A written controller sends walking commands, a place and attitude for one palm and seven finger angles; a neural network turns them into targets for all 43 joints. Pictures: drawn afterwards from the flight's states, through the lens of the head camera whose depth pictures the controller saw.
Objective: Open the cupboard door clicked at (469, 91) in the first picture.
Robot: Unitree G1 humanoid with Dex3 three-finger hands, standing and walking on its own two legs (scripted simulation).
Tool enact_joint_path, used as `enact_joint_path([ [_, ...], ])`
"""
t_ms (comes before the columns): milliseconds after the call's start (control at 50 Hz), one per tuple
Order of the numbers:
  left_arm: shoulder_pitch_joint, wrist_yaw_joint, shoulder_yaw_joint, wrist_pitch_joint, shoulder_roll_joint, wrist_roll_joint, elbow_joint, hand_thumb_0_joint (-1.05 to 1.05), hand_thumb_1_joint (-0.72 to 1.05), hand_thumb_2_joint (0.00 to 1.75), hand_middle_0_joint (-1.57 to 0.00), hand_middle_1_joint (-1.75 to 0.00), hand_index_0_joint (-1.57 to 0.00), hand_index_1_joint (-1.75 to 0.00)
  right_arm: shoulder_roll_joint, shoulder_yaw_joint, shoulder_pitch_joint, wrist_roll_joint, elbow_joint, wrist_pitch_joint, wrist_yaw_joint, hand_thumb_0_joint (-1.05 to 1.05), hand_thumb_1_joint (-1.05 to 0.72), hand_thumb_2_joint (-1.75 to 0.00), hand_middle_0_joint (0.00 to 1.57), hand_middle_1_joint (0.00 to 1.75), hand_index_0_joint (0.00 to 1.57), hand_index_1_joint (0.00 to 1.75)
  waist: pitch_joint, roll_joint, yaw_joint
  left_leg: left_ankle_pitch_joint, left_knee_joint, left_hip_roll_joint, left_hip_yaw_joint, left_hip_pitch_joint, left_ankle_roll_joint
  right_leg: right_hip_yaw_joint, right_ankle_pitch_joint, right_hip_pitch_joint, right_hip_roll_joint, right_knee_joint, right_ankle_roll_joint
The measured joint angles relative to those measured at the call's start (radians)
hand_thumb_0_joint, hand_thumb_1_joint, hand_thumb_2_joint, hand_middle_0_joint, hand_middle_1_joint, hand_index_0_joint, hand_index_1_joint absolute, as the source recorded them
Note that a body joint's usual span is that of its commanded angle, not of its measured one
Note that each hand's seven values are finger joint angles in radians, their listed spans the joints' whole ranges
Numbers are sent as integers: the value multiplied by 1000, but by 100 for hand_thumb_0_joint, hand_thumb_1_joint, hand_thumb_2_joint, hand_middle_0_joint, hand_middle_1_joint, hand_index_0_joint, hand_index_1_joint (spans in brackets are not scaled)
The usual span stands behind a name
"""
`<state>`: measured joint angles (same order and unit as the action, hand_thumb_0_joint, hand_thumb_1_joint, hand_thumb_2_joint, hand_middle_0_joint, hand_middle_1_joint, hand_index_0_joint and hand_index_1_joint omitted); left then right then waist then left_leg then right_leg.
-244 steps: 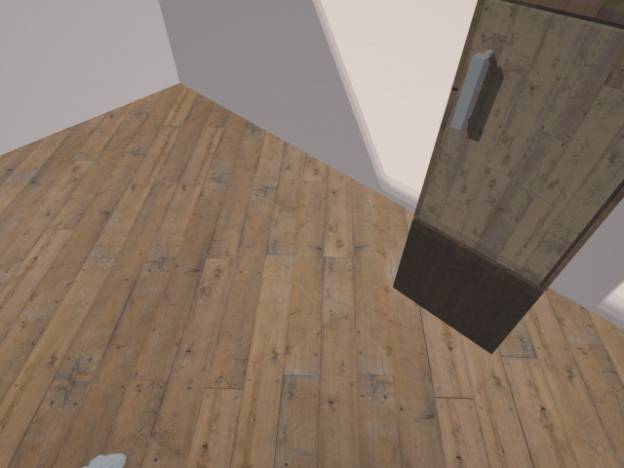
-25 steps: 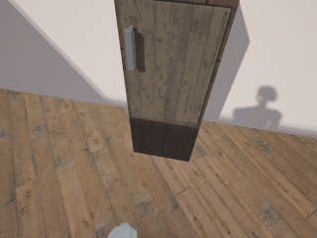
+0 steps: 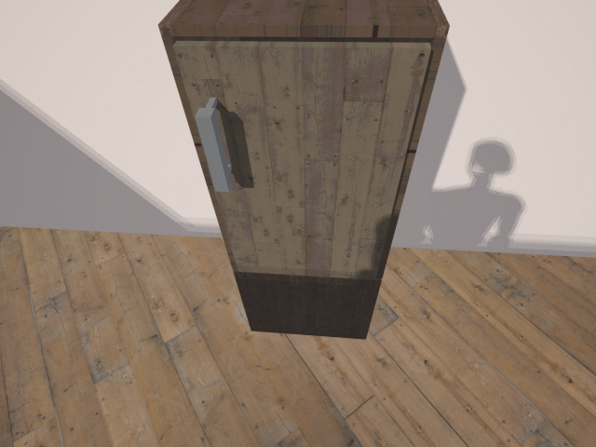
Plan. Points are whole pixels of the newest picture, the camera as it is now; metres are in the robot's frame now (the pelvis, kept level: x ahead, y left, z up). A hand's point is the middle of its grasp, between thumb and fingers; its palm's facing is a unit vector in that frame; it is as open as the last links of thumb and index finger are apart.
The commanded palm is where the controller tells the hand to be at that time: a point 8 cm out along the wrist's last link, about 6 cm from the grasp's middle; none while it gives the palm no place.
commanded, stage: come to a stop and stand still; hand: left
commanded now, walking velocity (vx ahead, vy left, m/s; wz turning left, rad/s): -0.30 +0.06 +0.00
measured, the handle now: (218, 145) +0.56 +0.16 +0.10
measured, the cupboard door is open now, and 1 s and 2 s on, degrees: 0 0 0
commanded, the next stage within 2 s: look again from close up in 1.26 s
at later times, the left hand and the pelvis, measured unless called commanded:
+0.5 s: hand out of the picture +0.00 +0.25 -0.17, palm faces +0.08 -0.98 -0.18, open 7.4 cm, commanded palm none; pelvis -0.02 +0.06 +0.02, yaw +1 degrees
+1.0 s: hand out of the picture -0.01 +0.17 -0.16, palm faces +0.05 -0.97 -0.23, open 7.2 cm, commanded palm none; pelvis -0.02 -0.01 +0.01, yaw +2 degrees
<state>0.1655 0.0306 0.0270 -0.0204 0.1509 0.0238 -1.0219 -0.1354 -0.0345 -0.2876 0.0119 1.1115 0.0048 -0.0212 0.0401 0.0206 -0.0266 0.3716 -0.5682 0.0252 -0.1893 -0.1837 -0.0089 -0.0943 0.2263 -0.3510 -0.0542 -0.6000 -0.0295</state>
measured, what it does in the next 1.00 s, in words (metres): steps on the spot: left foot, then right foot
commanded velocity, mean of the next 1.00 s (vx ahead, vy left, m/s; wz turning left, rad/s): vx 0.00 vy -0.05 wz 0.00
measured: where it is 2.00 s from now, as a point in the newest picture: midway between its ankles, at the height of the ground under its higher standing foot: outside the picture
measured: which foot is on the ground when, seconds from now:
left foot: up 0.00-0.26, down 0.28-1.00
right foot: down 0.00-0.30, up 0.32-0.74, down 0.76-1.00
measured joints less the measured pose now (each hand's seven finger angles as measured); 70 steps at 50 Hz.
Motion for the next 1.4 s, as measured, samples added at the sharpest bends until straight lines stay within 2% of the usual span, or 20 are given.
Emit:
enact_joint_path([
  [40, -17, 1, -5, 3, -11, -2, 3, 0, 92, 90, -19, -29, -19, -30, 3, -5, 11, -4, -7, -21, -2, 0, -92, -89, 20, 30, 20, 30, 12, 10, -9, 108, -121, 0, 50, -53, 18, -15, 11, 2, 5, 3, -11],
  [80, -37, 7, -3, 11, -21, -1, 11, 0, 91, 90, -20, -29, -20, -30, 4, -10, 28, -7, -16, -37, -5, 0, -91, -89, 20, 30, 20, 30, 30, 6, -5, 168, -276, -12, 101, -116, 30, -23, 0, 7, 2, 20, -13],
  [120, -55, 13, 5, 20, -25, 0, 23, 0, 92, 90, -20, -29, -20, -30, 0, -15, 47, -8, -28, -49, -6, 0, -91, -89, 20, 30, 20, 30, 46, 2, 5, 185, -381, -19, 136, -165, 39, -27, -16, 10, -2, 39, -9],
  [160, -66, 15, 9, 30, -23, 3, 34, 0, 92, 90, -20, -29, -20, -30, -9, -21, 65, -6, -44, -57, -7, 0, -91, -89, 20, 30, 20, 30, 55, -2, 11, 177, -403, -18, 151, -188, 47, -29, -31, 9, -8, 55, -2],
  [220, -69, 12, 15, 42, -11, 7, 43, 0, 91, 90, -20, -30, -20, -30, -24, -25, 86, -3, -70, -55, -4, 0, -92, -89, 19, 30, 20, 30, 58, -15, 16, 139, -319, -7, 152, -178, 50, -28, -50, -4, -17, 64, 14],
  [280, -54, 8, 23, 52, 9, 3, 41, 0, 91, 90, -20, -30, -20, -30, -35, -22, 84, -2, -94, -32, -1, 0, -92, -89, 19, 30, 20, 30, 45, -29, 15, 4, -90, 6, 141, -101, 45, -24, -49, -28, -23, 33, 36],
  [320, -38, 4, 29, 64, 27, -6, 32, 0, 91, 90, -20, -29, -20, -30, -28, -19, 74, 6, -97, -18, -2, 0, -91, -89, 19, 30, 20, 30, 35, -55, 17, -55, -60, -3, 122, -89, -4, -2, 18, -47, -29, -21, 47],
  [340, -26, 4, 32, 73, 35, -6, 26, 0, 91, 90, -20, -29, -20, -30, -22, -14, 66, 11, -97, -16, -2, 0, -91, -89, 19, 30, 20, 30, 25, -62, 18, -45, -58, -5, 118, -84, -16, 26, 95, -58, -15, -66, 48],
  [380, -2, -3, 38, 85, 47, -3, 8, 0, 91, 90, -20, -29, -20, -30, -10, -2, 49, 18, -92, -14, -9, 0, -91, -89, 19, 30, 20, 30, 4, -69, 16, -48, -11, -7, 117, -63, -27, 80, 150, -78, 17, -189, 50],
  [440, 37, -16, 43, 80, 63, -2, -18, 1, 91, 90, -20, -29, -20, -30, 6, 11, 32, 18, -75, -10, -16, 0, -91, -89, 19, 30, 20, 30, -16, -74, 24, -100, 90, -10, 115, -24, -28, 117, 120, -82, 41, -318, 63],
  [500, 76, -22, 43, 81, 71, -2, -41, 1, 91, 90, -20, -29, -19, -30, 10, 11, 22, 17, -64, -3, -26, 0, -92, -89, 20, 30, 21, 30, -24, -71, 26, -137, 159, -9, 109, 0, -32, 124, 112, -56, 44, -351, 77],
  [600, 104, -23, 38, 93, 71, -5, -71, 1, 91, 90, -19, -29, -19, -30, 9, 5, 11, 16, -52, 5, -29, 0, -91, -89, 20, 30, 21, 30, -11, -63, 13, -159, 196, 2, 105, 8, -28, 107, 164, 8, 30, -282, 82],
  [680, 87, -21, 24, 86, 52, -10, -83, 1, 91, 90, -19, -29, -19, -30, -2, -2, 3, 16, -29, -1, -24, 0, -91, -89, 20, 30, 21, 30, 2, -46, -3, -158, 182, 12, 109, -4, -14, 82, 199, 75, 18, -123, 71],
  [760, 67, -15, 8, 51, 31, -14, -79, 1, 91, 90, -19, -29, -19, -30, -11, -7, -18, 7, 2, -7, -18, 0, -91, -89, 20, 30, 21, 30, -4, -47, -3, -131, 118, 3, 107, -33, 10, 63, 47, 178, 5, 138, 54],
  [780, 60, -10, 4, 41, 20, -14, -85, 1, 91, 90, -19, -29, -19, -30, -16, -7, -19, 3, 13, -8, -16, 0, -91, -89, 20, 30, 21, 30, -5, -38, -1, -118, 95, 8, 108, -40, 18, 60, 76, 191, 8, 157, 49],
  [820, 55, 3, -2, 31, 6, -12, -100, 1, 93, 90, -20, -29, -19, -30, -25, -4, -21, 1, 30, -17, -14, 0, -91, -89, 20, 30, 20, 30, -9, -4, -7, -116, 93, 26, 122, -31, 30, 49, 82, 200, 28, 150, 36],
  [880, 62, 5, -10, 19, 5, -16, -108, 1, 95, 90, -20, -29, -20, -30, -20, 7, -27, 5, 44, -19, -11, 0, -91, -89, 19, 30, 20, 30, -25, 4, -11, -129, 120, 34, 132, -10, 46, 39, 75, 211, 37, 151, 21],
  [1120, 101, 9, -20, 14, -14, -22, -118, 1, 94, 90, -20, -29, -20, -30, 11, 24, 2, 3, 56, -12, -11, 0, -91, -89, 19, 30, 20, 30, -18, 10, 13, -148, 155, 61, 156, 20, 79, 15, 73, 243, 68, 173, -11],
  [1360, 152, 5, -26, 13, -61, -20, -138, 1, 91, 90, -20, -29, -20, -30, -4, 20, 24, 1, 51, -9, -21, 0, -91, -89, 19, 30, 20, 30, -5, -10, 31, -142, 156, 65, 161, 26, 82, 11, 74, 255, 72, 184, -13],
  [1400, 159, 20, -29, -8, -71, -11, -129, 1, 91, 90, -20, -29, -20, -30, -14, 20, 31, 0, 30, -13, -16, 0, -91, -89, 19, 30, 20, 30, -6, -2, 38, -105, 46, 68, 163, -31, 61, 14, 68, 235, 78, 182, -6],
])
